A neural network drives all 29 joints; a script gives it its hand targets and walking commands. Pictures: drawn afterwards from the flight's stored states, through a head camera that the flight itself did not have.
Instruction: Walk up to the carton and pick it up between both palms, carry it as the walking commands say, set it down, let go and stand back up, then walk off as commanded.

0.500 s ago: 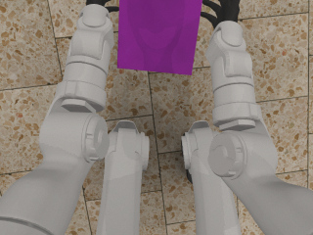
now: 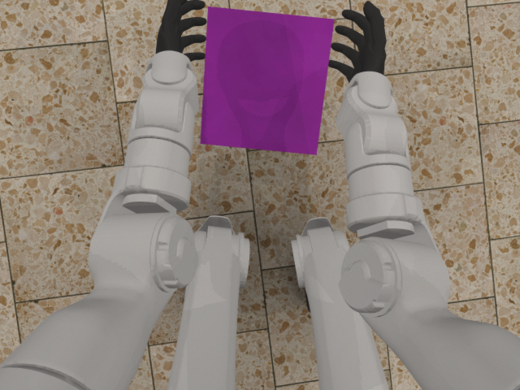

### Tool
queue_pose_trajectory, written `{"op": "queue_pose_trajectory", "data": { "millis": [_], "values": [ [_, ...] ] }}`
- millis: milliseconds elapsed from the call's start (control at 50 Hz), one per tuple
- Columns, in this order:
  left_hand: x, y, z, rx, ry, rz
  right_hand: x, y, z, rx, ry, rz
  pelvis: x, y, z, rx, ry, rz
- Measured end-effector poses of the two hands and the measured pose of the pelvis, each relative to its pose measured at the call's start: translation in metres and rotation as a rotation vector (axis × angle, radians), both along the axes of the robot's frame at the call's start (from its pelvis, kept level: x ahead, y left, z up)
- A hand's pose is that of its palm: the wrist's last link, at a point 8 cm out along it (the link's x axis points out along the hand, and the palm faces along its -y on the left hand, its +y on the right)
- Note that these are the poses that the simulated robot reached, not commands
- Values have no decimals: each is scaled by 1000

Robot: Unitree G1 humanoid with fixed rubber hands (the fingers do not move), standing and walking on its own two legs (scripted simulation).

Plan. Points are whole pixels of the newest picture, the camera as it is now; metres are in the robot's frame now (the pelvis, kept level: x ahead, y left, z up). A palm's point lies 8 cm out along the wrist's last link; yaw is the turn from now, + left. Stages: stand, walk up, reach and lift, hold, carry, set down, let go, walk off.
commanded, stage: reach and lift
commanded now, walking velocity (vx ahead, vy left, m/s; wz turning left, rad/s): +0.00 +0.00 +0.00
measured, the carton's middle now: (264, 92) +0.51 +0.02 -0.19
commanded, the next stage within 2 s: none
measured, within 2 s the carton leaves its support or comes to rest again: neither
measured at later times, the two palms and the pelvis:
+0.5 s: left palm (162, 49) +0.50 +0.14 -0.02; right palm (395, 65) +0.49 -0.10 -0.01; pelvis +0.01 +0.00 +0.05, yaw +1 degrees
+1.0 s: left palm (141, 34) +0.48 +0.14 +0.05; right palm (443, 53) +0.47 -0.10 +0.07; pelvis +0.02 +0.00 +0.11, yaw +1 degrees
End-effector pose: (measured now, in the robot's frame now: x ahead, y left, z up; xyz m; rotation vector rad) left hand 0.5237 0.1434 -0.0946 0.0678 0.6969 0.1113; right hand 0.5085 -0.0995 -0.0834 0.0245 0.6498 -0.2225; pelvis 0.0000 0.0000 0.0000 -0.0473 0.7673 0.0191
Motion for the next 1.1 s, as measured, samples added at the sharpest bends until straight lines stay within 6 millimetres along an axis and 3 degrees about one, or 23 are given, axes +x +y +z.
{"op": "queue_pose_trajectory", "data": {
  "millis": [1100],
  "values": [
    [-49, -7, 163, -5, -5, 33, -43, -5, 167, 3, -11, -9, 26, 2, 124, 15, -145, 10]
  ]
}}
